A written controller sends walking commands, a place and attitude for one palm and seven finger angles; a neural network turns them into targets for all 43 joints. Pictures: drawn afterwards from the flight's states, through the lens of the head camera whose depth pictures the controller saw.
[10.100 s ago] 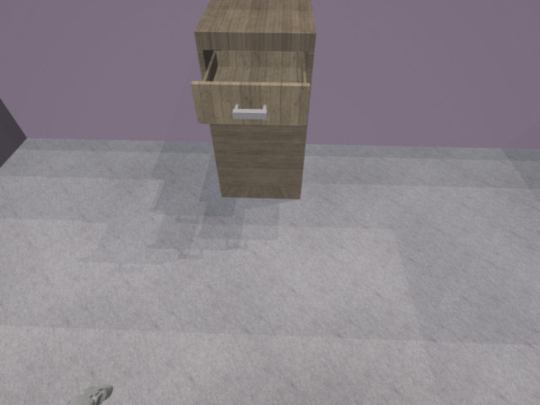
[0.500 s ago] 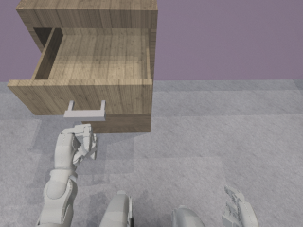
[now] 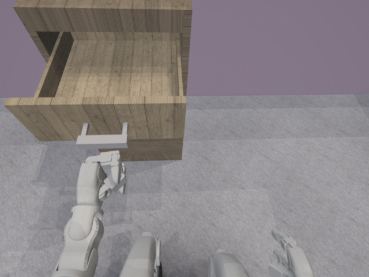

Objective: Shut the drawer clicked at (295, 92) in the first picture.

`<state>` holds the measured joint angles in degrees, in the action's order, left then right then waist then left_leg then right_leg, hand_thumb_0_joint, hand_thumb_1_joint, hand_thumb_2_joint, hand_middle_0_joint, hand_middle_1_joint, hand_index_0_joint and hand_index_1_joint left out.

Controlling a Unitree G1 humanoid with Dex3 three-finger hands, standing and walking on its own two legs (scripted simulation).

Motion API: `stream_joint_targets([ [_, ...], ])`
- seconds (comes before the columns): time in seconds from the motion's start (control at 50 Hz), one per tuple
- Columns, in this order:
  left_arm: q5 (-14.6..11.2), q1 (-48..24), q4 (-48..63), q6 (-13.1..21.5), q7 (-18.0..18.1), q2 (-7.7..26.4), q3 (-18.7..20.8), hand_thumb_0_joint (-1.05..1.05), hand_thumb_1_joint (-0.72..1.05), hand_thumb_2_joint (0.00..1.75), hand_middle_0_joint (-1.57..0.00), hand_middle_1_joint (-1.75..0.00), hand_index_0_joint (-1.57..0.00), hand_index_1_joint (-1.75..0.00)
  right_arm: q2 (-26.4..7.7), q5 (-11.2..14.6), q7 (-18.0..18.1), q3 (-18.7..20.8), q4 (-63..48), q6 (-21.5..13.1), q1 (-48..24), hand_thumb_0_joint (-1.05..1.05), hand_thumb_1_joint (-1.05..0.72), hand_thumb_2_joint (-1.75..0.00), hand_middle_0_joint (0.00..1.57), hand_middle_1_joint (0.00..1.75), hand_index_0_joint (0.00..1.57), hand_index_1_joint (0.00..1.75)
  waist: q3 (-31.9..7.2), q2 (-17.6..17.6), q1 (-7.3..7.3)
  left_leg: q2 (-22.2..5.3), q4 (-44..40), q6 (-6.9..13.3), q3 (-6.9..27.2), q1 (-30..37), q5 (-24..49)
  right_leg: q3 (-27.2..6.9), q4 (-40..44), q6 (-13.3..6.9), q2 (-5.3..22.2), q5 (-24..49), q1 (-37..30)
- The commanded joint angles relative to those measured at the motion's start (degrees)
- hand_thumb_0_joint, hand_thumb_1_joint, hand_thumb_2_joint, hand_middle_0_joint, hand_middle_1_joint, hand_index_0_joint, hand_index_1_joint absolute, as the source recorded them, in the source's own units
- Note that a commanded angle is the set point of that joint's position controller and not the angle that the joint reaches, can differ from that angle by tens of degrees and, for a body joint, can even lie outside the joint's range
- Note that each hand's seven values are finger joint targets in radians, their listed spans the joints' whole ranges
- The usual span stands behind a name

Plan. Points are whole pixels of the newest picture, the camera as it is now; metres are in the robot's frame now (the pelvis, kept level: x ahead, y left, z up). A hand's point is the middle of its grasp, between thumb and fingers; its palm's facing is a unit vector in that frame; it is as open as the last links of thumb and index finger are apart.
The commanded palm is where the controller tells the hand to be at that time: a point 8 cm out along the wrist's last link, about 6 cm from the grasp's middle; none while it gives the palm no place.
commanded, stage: push the drawer shut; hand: left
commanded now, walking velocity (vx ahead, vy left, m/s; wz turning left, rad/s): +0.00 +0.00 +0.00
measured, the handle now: (104, 134) +0.41 +0.20 +0.03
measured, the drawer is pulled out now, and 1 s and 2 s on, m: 0.24 0.16 0.05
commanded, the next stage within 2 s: none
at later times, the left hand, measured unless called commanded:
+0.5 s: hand (123, 162) +0.34 +0.15 +0.03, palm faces +0.06 -1.00 -0.04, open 3.1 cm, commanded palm +0.34 +0.20 +0.03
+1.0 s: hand (122, 132) +0.42 +0.16 +0.03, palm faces +0.06 -1.00 -0.04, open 2.9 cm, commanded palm +0.41 +0.21 +0.03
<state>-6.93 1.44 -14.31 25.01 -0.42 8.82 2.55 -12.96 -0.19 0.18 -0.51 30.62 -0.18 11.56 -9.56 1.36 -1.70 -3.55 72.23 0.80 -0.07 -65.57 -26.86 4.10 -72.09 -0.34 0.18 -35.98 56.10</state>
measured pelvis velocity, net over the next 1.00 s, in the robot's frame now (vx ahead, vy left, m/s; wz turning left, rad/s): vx -0.02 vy -0.01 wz -0.01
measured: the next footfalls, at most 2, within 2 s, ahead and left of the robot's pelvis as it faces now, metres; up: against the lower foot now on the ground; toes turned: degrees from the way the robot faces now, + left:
none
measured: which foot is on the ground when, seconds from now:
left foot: down 0.00-1.00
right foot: down 0.00-1.00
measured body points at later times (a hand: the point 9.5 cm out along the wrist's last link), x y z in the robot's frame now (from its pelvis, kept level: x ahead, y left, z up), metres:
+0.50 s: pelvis +0.00 -0.01 +0.00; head +0.10 +0.00 +0.43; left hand +0.33 +0.20 +0.03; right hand +0.15 -0.26 -0.11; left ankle +0.07 +0.11 -0.62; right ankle -0.01 -0.12 -0.62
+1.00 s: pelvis -0.02 -0.01 -0.01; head +0.09 +0.01 +0.42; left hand +0.41 +0.22 +0.03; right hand +0.08 -0.27 -0.13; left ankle +0.07 +0.11 -0.62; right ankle -0.01 -0.12 -0.62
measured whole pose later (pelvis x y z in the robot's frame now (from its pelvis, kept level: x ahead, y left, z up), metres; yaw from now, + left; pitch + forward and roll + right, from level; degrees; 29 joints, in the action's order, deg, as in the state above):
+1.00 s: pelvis -0.02 -0.01 -0.01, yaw -1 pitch +22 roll -4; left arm -7.1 -31.2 -47.1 27.4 -5.0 16.8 13.7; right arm -14.2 -0.1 2.0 -1.1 37.4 -0.2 14.3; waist -8.8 1.8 -4.9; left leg -4.4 74.3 0.2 1.3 -71.2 -25.3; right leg 5.1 -74.3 -1.1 -0.9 -34.7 61.6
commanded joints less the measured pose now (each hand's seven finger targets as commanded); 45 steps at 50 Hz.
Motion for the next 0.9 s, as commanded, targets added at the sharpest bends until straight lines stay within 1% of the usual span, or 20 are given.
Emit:
stream_joint_targets([
  [0.0, -0.6, -8.9, 14.3, 5.9, 1.3, 6.4, 4.0, 0.0, 0.9, 0.9, -1.4, -1.6, -1.4, -1.6, -7.6, -0.5, 0.4, 3.4, -7.2, -2.1, -0.4, 0.0, -0.9, -0.9, 0.2, 0.3, 0.2, 0.3, -19.9, 3.1, 0.18, 1.9, -8.9, 0.2, 2.7, 24.2, 11.9, -0.7, 10.3, -1.4, -1.8, 15.9, -0.9],
  [0.04, -0.8, -7.9, 12.8, 5.9, 0.8, 6.0, 3.8, 0.0, 0.9, 0.9, -1.4, -1.6, -1.4, -1.6, -7.6, -0.5, 0.3, 3.5, -7.0, -2.0, -0.2, 0.0, -0.9, -0.9, 0.2, 0.3, 0.2, 0.3, -19.3, 0.9, -0.35, 1.8, -8.5, 0.3, 2.4, 23.1, 12.2, -0.8, 10.5, -1.2, -1.9, 17.0, -1.8],
  [0.12, -0.9, -13.2, 9.7, 4.9, -1.1, 4.8, 1.7, 0.0, 0.9, 0.9, -1.4, -1.6, -1.4, -1.6, -8.1, -0.2, 0.6, 3.5, -6.2, -1.7, 0.0, 0.0, -0.9, -0.9, 0.2, 0.3, 0.2, 0.3, -17.4, 0.7, -2.09, 2.0, -7.7, 0.6, 2.3, 21.6, 9.4, -1.2, 11.2, -1.0, -1.9, 15.5, -0.1],
  [0.18, -1.8, -15.4, 7.9, 4.3, -2.1, 7.5, 4.6, 0.0, 0.9, 0.9, -1.4, -1.6, -1.4, -1.6, -8.6, 0.0, 1.3, 3.5, -5.8, -1.6, 0.6, 0.0, -0.9, -0.9, 0.2, 0.3, 0.2, 0.3, -18.4, -0.3, -1.68, 2.0, -7.6, 0.7, 2.3, 20.9, 9.5, -1.6, 11.4, -1.0, -2.1, 15.7, -1.4],
  [0.22, -1.9, -19.7, 8.6, 4.4, -2.4, 6.1, 2.9, 0.0, 0.9, 0.9, -1.4, -1.6, -1.4, -1.6, -8.4, 0.1, 1.4, 3.5, -5.4, -1.8, 0.3, 0.0, -0.9, -0.9, 0.2, 0.3, 0.2, 0.3, -19.4, 1.2, -2.27, 2.0, -7.4, 0.6, 2.4, 22.7, 10.1, -1.5, 11.2, -1.0, -1.8, 16.1, -0.2],
  [0.26, -2.3, -19.5, 9.2, 4.6, -2.2, 6.6, 3.8, 0.0, 0.9, 0.9, -1.4, -1.6, -1.4, -1.6, -8.4, 0.0, 1.4, 3.6, -5.3, -2.1, 0.6, 0.0, -0.9, -0.9, 0.2, 0.3, 0.2, 0.3, -21.6, 2.8, -1.45, 2.0, -7.3, 0.5, 2.4, 24.1, 12.0, -1.6, 11.1, -1.1, -1.7, 17.4, -0.9],
  [0.28, -2.4, -18.8, 8.1, 4.5, -1.9, 8.7, 6.1, 0.0, 0.9, 0.9, -1.4, -1.6, -1.4, -1.6, -8.6, -0.1, 1.5, 3.6, -5.1, -2.0, 1.2, 0.0, -0.9, -0.9, 0.2, 0.3, 0.2, 0.3, -21.8, 1.5, -1.15, 1.8, -7.3, 0.6, 2.6, 23.9, 12.8, -1.4, 10.8, -1.1, -2.0, 18.0, -1.3],
  [0.3, -2.3, -19.1, 7.1, 4.5, -1.8, 8.8, 6.4, 0.0, 0.9, 0.9, -1.4, -1.6, -1.4, -1.6, -8.5, -0.1, 1.4, 3.5, -4.9, -1.8, 0.9, 0.0, -0.9, -0.9, 0.2, 0.3, 0.2, 0.3, -21.8, 1.0, -0.97, 1.9, -7.3, 0.5, 2.3, 23.3, 12.8, -1.7, 10.9, -1.0, -1.9, 18.4, -1.9],
  [0.34, -2.1, -20.4, 4.7, 4.3, -1.5, 9.1, 7.0, 0.0, 0.9, 0.9, -1.4, -1.6, -1.4, -1.6, -8.3, -0.1, 1.3, 3.5, -4.5, -1.6, 1.2, 0.0, -0.9, -0.9, 0.2, 0.3, 0.2, 0.3, -20.9, 0.5, -1.16, 2.0, -7.0, 0.6, 1.8, 22.0, 12.8, -2.0, 11.0, -0.9, -1.9, 19.3, -2.5],
  [0.36, -2.1, -23.4, 4.7, 4.5, -1.4, 9.2, 6.9, 0.0, 0.9, 0.9, -1.4, -1.6, -1.4, -1.6, -8.3, 0.0, 1.3, 3.4, -4.4, -1.6, 1.1, 0.0, -0.9, -0.9, 0.2, 0.3, 0.2, 0.3, -20.2, 0.1, -1.88, 2.0, -6.8, 0.7, 1.8, 20.9, 11.5, -2.3, 11.1, -0.7, -1.9, 18.5, -2.2],
  [0.38, -1.8, -25.1, 4.5, 4.8, -1.3, 10.5, 7.7, 0.0, 0.9, 0.9, -1.4, -1.6, -1.4, -1.6, -8.5, 0.0, 1.5, 3.4, -3.8, -1.6, 1.3, 0.0, -0.9, -0.9, 0.2, 0.3, 0.2, 0.3, -20.1, 1.0, -2.02, 1.9, -6.6, 0.7, 2.0, 21.0, 11.3, -2.2, 10.8, -0.8, -2.0, 17.8, -1.2],
  [0.44, -1.5, -28.7, 3.8, 5.6, -1.3, 9.2, 6.3, 0.0, 0.9, 0.9, -1.4, -1.6, -1.4, -1.6, -8.4, -0.1, 1.5, 3.5, -3.2, -1.8, 1.6, 0.0, -0.9, -0.9, 0.2, 0.3, 0.2, 0.3, -21.2, 2.6, -2.43, 2.0, -6.5, 0.6, 1.9, 22.1, 10.5, -2.4, 11.0, -0.8, -1.8, 16.7, -0.2],
  [0.46, -1.8, -28.9, 2.5, 5.6, -1.3, 9.5, 6.9, 0.0, 0.9, 0.9, -1.4, -1.6, -1.4, -1.6, -8.5, 0.0, 1.5, 3.5, -3.0, -1.8, 1.6, 0.0, -0.9, -0.9, 0.2, 0.3, 0.2, 0.3, -20.7, 1.8, -2.59, 2.0, -6.5, 0.6, 1.9, 21.7, 9.7, -2.4, 11.5, -0.8, -1.9, 16.0, -0.1],
  [0.52, -1.9, -33.9, -0.4, 6.0, -1.5, 11.9, 8.8, 0.0, 0.9, 0.9, -1.4, -1.6, -1.4, -1.6, -8.7, 0.0, 2.1, 3.4, -1.9, -1.9, 1.9, 0.0, -0.9, -0.9, 0.2, 0.3, 0.2, 0.3, -20.3, 0.7, -3.22, 2.0, -6.2, 0.8, 1.9, 20.0, 8.1, -3.1, 11.8, -0.6, -1.9, 14.6, 0.0],
  [0.54, -2.1, -35.2, -0.9, 6.1, -1.8, 11.4, 8.3, 0.0, 0.9, 0.9, -1.4, -1.6, -1.4, -1.6, -8.7, 0.1, 2.2, 3.3, -1.8, -1.9, 1.9, 0.0, -0.9, -0.9, 0.2, 0.3, 0.2, 0.3, -20.9, 0.5, -3.54, 2.1, -5.9, 0.9, 1.6, 19.5, 7.4, -3.4, 12.2, -0.4, -1.8, 14.1, -0.5],
  [0.58, -2.1, -37.6, -2.5, 6.4, -2.0, 14.1, 10.5, 0.0, 0.9, 0.9, -1.4, -1.6, -1.4, -1.6, -9.0, 0.1, 2.5, 3.3, -1.4, -2.0, 2.3, 0.0, -0.9, -0.9, 0.2, 0.3, 0.2, 0.3, -21.1, 0.4, -3.43, 2.1, -5.9, 0.9, 1.8, 18.5, 6.6, -3.7, 12.1, -0.5, -2.0, 12.9, -0.8],
  [0.6, -2.2, -38.7, -3.7, 6.5, -2.3, 13.2, 9.6, 0.0, 0.9, 0.9, -1.4, -1.6, -1.4, -1.6, -8.8, 0.2, 2.5, 3.1, -1.1, -2.0, 2.1, 0.0, -0.9, -0.9, 0.2, 0.3, 0.2, 0.3, -20.9, 1.6, -3.51, 2.1, -6.1, 0.8, 1.6, 18.8, 5.9, -3.8, 12.3, -0.5, -1.9, 12.3, -0.1],
  [0.7, -2.5, -45.0, -8.6, 6.2, -2.8, 15.2, 11.1, 0.0, 0.9, 0.9, -1.4, -1.6, -1.4, -1.6, -9.0, 0.3, 2.9, 2.9, -0.2, -2.2, 3.0, 0.0, -0.9, -0.9, 0.2, 0.3, 0.2, 0.3, -21.7, 2.0, -4.28, 2.1, -5.7, 0.9, 1.7, 17.9, 3.7, -4.6, 13.0, -0.4, -2.0, 9.8, 0.5],
  [0.76, -2.5, -48.9, -12.3, 5.9, -3.1, 16.5, 11.9, 0.0, 0.9, 0.9, -1.4, -1.6, -1.4, -1.6, -9.2, 0.4, 3.0, 2.6, 0.3, -2.0, 3.6, 0.0, -0.9, -0.9, 0.2, 0.3, 0.2, 0.3, -20.4, 2.3, -4.58, 2.1, -6.3, 0.7, 1.9, 17.2, 2.0, -4.5, 13.3, -0.5, -2.1, 8.1, 1.2],
  [0.88, -2.1, -55.0, -18.9, 5.7, -3.5, 17.9, 13.4, 0.0, 0.9, 0.9, -1.4, -1.6, -1.4, -1.6, -10.0, 0.0, 2.7, 2.7, 1.2, -1.9, 5.8, 0.0, -0.9, -0.9, 0.2, 0.3, 0.2, 0.3, -21.4, 3.8, -5.17, 2.0, -6.3, 0.7, 2.9, 18.9, 2.7, -3.1, 11.9, -0.8, -2.5, 8.9, 4.1],
])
